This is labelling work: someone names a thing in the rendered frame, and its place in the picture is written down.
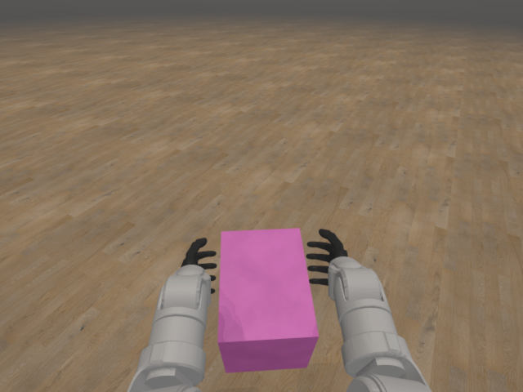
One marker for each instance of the carton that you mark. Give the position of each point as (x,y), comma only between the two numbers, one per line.
(266,315)

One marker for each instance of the right robot upper arm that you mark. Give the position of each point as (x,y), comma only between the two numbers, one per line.
(369,382)

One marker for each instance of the robot left forearm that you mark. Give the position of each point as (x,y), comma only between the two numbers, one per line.
(174,355)

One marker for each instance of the robot right hand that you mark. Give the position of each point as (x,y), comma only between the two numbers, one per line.
(335,249)

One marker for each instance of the robot left hand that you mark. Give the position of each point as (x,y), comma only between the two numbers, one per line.
(192,257)

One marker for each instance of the robot right forearm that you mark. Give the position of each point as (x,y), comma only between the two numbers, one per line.
(371,343)

